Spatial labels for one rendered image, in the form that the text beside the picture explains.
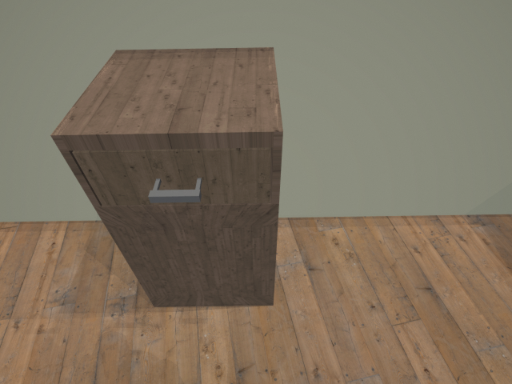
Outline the cabinet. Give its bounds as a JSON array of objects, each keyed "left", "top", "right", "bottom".
[{"left": 51, "top": 47, "right": 283, "bottom": 307}]

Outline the drawer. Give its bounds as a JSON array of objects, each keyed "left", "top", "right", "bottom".
[{"left": 72, "top": 147, "right": 271, "bottom": 206}]

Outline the handle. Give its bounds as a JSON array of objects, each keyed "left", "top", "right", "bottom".
[{"left": 148, "top": 178, "right": 202, "bottom": 203}]

